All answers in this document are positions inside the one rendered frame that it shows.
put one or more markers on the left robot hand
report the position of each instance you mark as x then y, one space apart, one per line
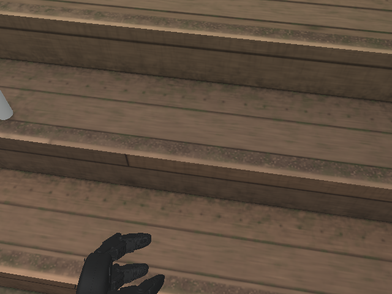
100 276

